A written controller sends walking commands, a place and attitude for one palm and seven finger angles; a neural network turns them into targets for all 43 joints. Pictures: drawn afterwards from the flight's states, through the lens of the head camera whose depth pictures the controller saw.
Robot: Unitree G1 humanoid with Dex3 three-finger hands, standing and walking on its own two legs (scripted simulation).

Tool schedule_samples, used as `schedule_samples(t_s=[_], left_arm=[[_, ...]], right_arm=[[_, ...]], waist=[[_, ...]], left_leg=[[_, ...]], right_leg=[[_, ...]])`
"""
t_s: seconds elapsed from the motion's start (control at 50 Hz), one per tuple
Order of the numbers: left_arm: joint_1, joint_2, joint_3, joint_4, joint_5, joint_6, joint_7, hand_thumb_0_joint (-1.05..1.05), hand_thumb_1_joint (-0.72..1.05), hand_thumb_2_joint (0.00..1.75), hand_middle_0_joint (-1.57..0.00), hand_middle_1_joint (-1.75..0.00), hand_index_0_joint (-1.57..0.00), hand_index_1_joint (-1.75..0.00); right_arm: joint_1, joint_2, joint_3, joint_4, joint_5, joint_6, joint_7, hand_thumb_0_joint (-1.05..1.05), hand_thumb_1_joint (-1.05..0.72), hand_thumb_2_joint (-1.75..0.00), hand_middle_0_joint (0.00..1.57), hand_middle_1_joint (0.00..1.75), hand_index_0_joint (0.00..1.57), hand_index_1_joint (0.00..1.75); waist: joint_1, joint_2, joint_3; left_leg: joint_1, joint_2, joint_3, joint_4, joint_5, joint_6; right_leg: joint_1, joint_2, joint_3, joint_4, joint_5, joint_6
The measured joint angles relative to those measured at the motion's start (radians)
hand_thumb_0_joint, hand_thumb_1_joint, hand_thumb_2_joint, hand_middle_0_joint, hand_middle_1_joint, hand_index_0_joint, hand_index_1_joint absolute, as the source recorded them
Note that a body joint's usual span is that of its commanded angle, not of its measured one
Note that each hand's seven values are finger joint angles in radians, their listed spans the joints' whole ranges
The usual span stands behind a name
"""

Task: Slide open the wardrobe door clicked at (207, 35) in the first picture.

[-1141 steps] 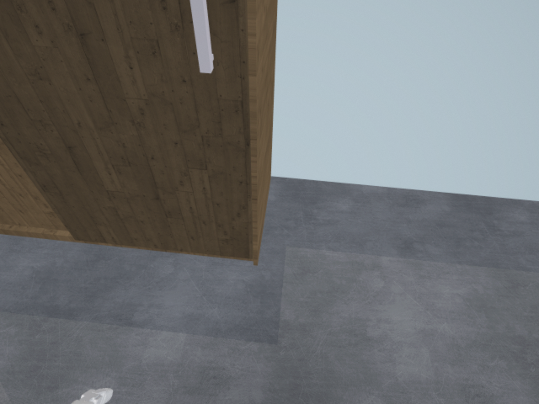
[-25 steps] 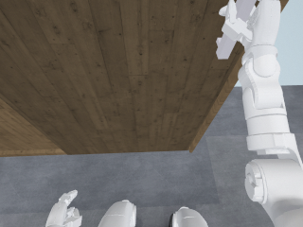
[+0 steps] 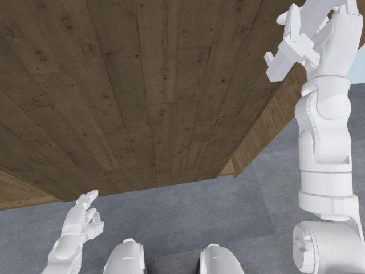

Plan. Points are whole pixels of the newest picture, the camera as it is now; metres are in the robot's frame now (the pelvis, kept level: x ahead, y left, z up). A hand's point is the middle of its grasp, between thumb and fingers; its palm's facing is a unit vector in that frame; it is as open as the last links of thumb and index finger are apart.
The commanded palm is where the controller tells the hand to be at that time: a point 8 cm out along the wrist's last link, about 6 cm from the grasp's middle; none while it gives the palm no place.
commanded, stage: step sideways, sliding the door along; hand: right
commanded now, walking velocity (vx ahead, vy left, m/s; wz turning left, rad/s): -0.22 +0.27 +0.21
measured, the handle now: (308, 2) +0.47 -0.18 +0.27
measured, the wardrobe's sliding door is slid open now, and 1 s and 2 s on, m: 0.11 0.51 0.68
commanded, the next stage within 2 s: none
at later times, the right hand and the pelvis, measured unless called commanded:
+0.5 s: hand (151, 50) +0.40 +0.05 +0.24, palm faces +0.06 +1.00 -0.08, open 7.2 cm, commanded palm +0.37 +0.06 +0.24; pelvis +0.01 +0.14 +0.00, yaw +1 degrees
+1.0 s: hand out of the picture +0.36 +0.24 +0.24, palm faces -0.01 +1.00 -0.07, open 7.3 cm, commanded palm +0.35 +0.22 +0.23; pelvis -0.05 +0.31 +0.01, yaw +7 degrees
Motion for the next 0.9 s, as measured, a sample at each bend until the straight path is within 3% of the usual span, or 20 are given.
schedule_samples(t_s=[0.06, 0.14, 0.22, 0.26, 0.3, 0.34, 0.38, 0.42, 0.44, 0.46, 0.48, 0.54, 0.6, 0.66, 0.74, 0.78, 0.8, 0.82, 0.84, 0.9], left_arm=[[0.032, -0.021, 0.018, -0.014, 0.011, 0.002, -0.05, 0.01, 0.91, 0.9, -0.19, -0.3, -0.2, -0.3], [0.077, -0.045, 0.01, -0.038, 0.019, -0.027, -0.076, 0.01, 0.91, 0.9, -0.19, -0.3, -0.2, -0.3], [0.092, -0.081, -0.015, -0.057, 0.022, -0.048, -0.071, 0.01, 0.9, 0.9, -0.2, -0.3, -0.2, -0.3], [0.092, -0.099, -0.032, -0.065, 0.015, -0.058, -0.068, 0.01, 0.9, 0.9, -0.2, -0.3, -0.2, -0.3], [0.062, -0.094, -0.047, -0.058, 0.008, -0.062, -0.063, 0.01, 0.9, 0.9, -0.2, -0.3, -0.2, -0.3], [0.014, -0.075, -0.043, -0.041, 0.014, -0.057, -0.052, 0.01, 0.9, 0.9, -0.2, -0.3, -0.2, -0.3], [-0.024, -0.059, -0.036, -0.03, 0.016, -0.059, -0.041, 0.01, 0.9, 0.9, -0.2, -0.3, -0.2, -0.3], [-0.048, -0.046, -0.03, -0.027, 0.018, -0.06, -0.036, 0.01, 0.9, 0.9, -0.2, -0.3, -0.2, -0.3], [-0.052, -0.042, -0.027, -0.031, 0.02, -0.053, -0.037, 0.01, 0.9, 0.9, -0.2, -0.3, -0.2, -0.3], [-0.05, -0.039, -0.024, -0.04, 0.023, -0.045, -0.04, 0.01, 0.9, 0.9, -0.2, -0.3, -0.2, -0.3], [-0.047, -0.048, -0.014, -0.046, 0.025, -0.037, -0.046, 0.01, 0.9, 0.9, -0.2, -0.3, -0.2, -0.3], [-0.021, -0.069, -0.005, -0.073, 0.038, -0.011, -0.08, 0.01, 0.91, 0.9, -0.19, -0.3, -0.2, -0.3], [0.008, -0.078, -0.012, -0.084, 0.043, -0.005, -0.101, 0.01, 0.9, 0.9, -0.2, -0.3, -0.2, -0.3], [0.027, -0.095, -0.022, -0.084, 0.044, 0.003, -0.1, 0.01, 0.9, 0.9, -0.2, -0.3, -0.2, -0.3], [0.048, -0.121, -0.042, -0.083, 0.036, 0.0, -0.086, 0.01, 0.9, 0.9, -0.2, -0.3, -0.2, -0.3], [0.063, -0.133, -0.054, -0.083, 0.022, -0.009, -0.082, 0.01, 0.9, 0.9, -0.2, -0.3, -0.21, -0.3], [0.057, -0.124, -0.06, -0.077, 0.014, -0.013, -0.078, 0.01, 0.9, 0.9, -0.2, -0.3, -0.21, -0.3], [0.041, -0.105, -0.06, -0.063, 0.013, -0.014, -0.069, 0.01, 0.9, 0.9, -0.2, -0.3, -0.21, -0.3], [0.027, -0.09, -0.053, -0.049, 0.016, -0.012, -0.06, 0.01, 0.9, 0.9, -0.2, -0.3, -0.21, -0.3], [-0.008, -0.056, -0.032, -0.01, 0.025, -0.005, -0.029, 0.01, 0.9, 0.9, -0.2, -0.3, -0.2, -0.3]], right_arm=[[0.011, 0.022, 0.028, -0.034, -0.034, -0.02, 0.021, -0.07, -0.69, -0.82, 0.48, 1.45, 0.17, 1.23], [0.052, 0.039, 0.051, -0.066, -0.043, -0.033, 0.035, -0.07, -0.7, -0.81, 0.47, 1.44, 0.17, 1.21], [0.091, 0.029, 0.048, -0.077, -0.03, -0.035, 0.04, -0.07, -0.7, -0.81, 0.48, 1.45, 0.17, 1.2], [0.103, 0.016, 0.038, -0.078, -0.022, -0.029, 0.039, -0.08, -0.69, -0.82, 0.5, 1.45, 0.17, 1.19], [0.122, 0.013, 0.013, -0.087, -0.022, -0.028, 0.032, -0.09, -0.69, -0.82, 0.51, 1.45, 0.16, 1.17], [0.16, 0.027, -0.002, -0.122, -0.022, -0.034, 0.015, -0.1, -0.69, -0.83, 0.52, 1.45, 0.15, 1.17], [0.192, 0.049, 0.003, -0.172, -0.023, -0.033, 0.002, -0.09, -0.7, -0.82, 0.51, 1.44, 0.14, 1.18], [0.205, 0.075, 0.027, -0.217, -0.027, -0.035, -0.005, -0.08, -0.7, -0.81, 0.5, 1.44, 0.14, 1.19], [0.204, 0.086, 0.046, -0.231, -0.036, -0.036, -0.008, -0.08, -0.71, -0.81, 0.49, 1.44, 0.14, 1.18], [0.198, 0.094, 0.069, -0.24, -0.05, -0.033, -0.01, -0.08, -0.71, -0.8, 0.48, 1.43, 0.13, 1.17], [0.184, 0.092, 0.095, -0.241, -0.063, -0.031, -0.004, -0.08, -0.71, -0.79, 0.46, 1.43, 0.12, 1.14], [0.164, 0.088, 0.154, -0.211, -0.087, -0.05, 0.019, -0.07, -0.71, -0.77, 0.42, 1.43, 0.11, 1.07], [0.179, 0.099, 0.179, -0.186, -0.095, -0.07, 0.021, -0.05, -0.7, -0.75, 0.4, 1.43, 0.12, 1.07], [0.202, 0.088, 0.173, -0.175, -0.084, -0.074, 0.024, -0.04, -0.69, -0.74, 0.4, 1.43, 0.12, 1.09], [0.217, 0.049, 0.13, -0.154, -0.054, -0.077, 0.027, -0.05, -0.69, -0.77, 0.41, 1.42, 0.11, 1.11], [0.204, 0.027, 0.101, -0.135, -0.042, -0.068, 0.022, -0.05, -0.7, -0.79, 0.43, 1.42, 0.09, 1.12], [0.199, 0.028, 0.079, -0.126, -0.042, -0.067, 0.014, -0.05, -0.71, -0.8, 0.44, 1.42, 0.08, 1.12], [0.201, 0.039, 0.057, -0.123, -0.041, -0.071, 0.002, -0.05, -0.71, -0.81, 0.44, 1.41, 0.07, 1.12], [0.204, 0.049, 0.043, -0.126, -0.038, -0.07, -0.007, -0.05, -0.72, -0.82, 0.43, 1.41, 0.06, 1.13], [0.214, 0.066, 0.021, -0.156, -0.026, -0.054, -0.018, -0.03, -0.73, -0.83, 0.42, 1.41, 0.05, 1.16]], waist=[[-0.035, 0.035, 0.032], [-0.053, 0.027, 0.03], [-0.063, 0.023, 0.01], [-0.06, 0.03, -0.008], [-0.039, 0.004, -0.018], [-0.015, -0.012, -0.028], [0.002, -0.001, -0.029], [0.018, 0.011, -0.021], [0.026, 0.014, -0.019], [0.03, 0.014, -0.023], [0.025, 0.033, -0.017], [-0.012, 0.071, 0.001], [-0.022, 0.046, -0.009], [-0.032, 0.027, -0.025], [-0.028, 0.015, -0.048], [-0.022, 0.036, -0.065], [-0.013, 0.021, -0.065], [0.008, -0.009, -0.056], [0.019, -0.016, -0.055], [0.037, 0.02, -0.05]], left_leg=[[-0.054, -0.049, -0.069, 0.163, -0.17, 0.011], [-0.062, -0.063, -0.075, 0.142, -0.116, 0.004], [0.005, -0.056, -0.074, -0.01, -0.039, -0.007], [0.071, -0.05, -0.069, -0.136, 0.068, -0.012], [0.092, -0.065, -0.041, -0.154, 0.064, 0.0], [0.052, -0.062, -0.038, -0.125, 0.026, 0.02], [0.029, -0.048, -0.049, -0.148, 0.046, 0.024], [0.019, -0.046, -0.046, -0.182, 0.096, 0.038], [0.01, -0.052, -0.039, -0.183, 0.119, 0.045], [-0.005, -0.066, -0.028, -0.168, 0.138, 0.047], [-0.023, -0.073, -0.036, -0.122, 0.131, 0.039], [-0.083, -0.102, -0.085, 0.122, -0.123, 0.025], [-0.098, -0.099, -0.089, 0.218, -0.146, 0.009], [-0.064, -0.07, -0.088, 0.146, -0.117, -0.006], [0.039, -0.055, -0.082, -0.055, -0.057, -0.017], [0.119, -0.044, -0.075, -0.212, 0.084, -0.02], [0.132, -0.056, -0.059, -0.23, 0.081, -0.016], [0.123, -0.073, -0.041, -0.209, 0.06, -0.007], [0.101, -0.072, -0.039, -0.188, 0.043, 0.003], [0.055, -0.047, -0.066, -0.2, 0.063, 0.022]], right_leg=[[0.057, -0.04, -0.016, -0.025, -0.107, 0.032], [0.113, -0.105, -0.001, -0.096, -0.098, 0.084], [0.144, -0.158, 0.009, -0.106, -0.099, 0.142], [0.127, -0.17, 0.025, -0.054, -0.123, 0.128], [0.078, -0.185, 0.064, 0.044, -0.165, 0.081], [0.002, -0.1, 0.116, 0.196, -0.324, 0.057], [-0.048, 0.009, 0.115, 0.286, -0.417, 0.038], [-0.038, 0.065, 0.063, 0.18, -0.361, 0.032], [-0.016, 0.071, 0.029, 0.087, -0.259, 0.029], [0.014, 0.058, -0.001, -0.002, -0.092, 0.01], [0.032, 0.049, -0.013, -0.033, -0.061, -0.006], [0.069, 0.011, -0.032, -0.049, -0.119, 0.013], [0.098, -0.052, -0.026, -0.095, -0.107, 0.049], [0.126, -0.115, -0.035, -0.139, -0.078, 0.088], [0.132, -0.185, -0.032, -0.14, -0.064, 0.141], [0.1, -0.196, -0.018, -0.08, -0.083, 0.124], [0.074, -0.211, 0.006, -0.033, -0.105, 0.091], [0.042, -0.21, 0.047, 0.028, -0.175, 0.067], [0.002, -0.166, 0.081, 0.115, -0.27, 0.056], [-0.074, 0.01, 0.086, 0.309, -0.419, 0.036]])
